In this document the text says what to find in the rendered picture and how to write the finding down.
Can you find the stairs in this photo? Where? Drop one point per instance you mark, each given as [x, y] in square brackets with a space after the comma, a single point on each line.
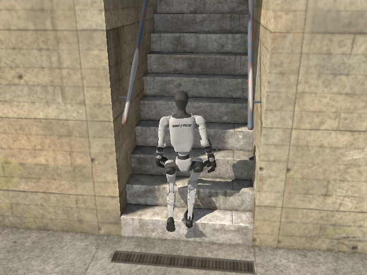
[200, 47]

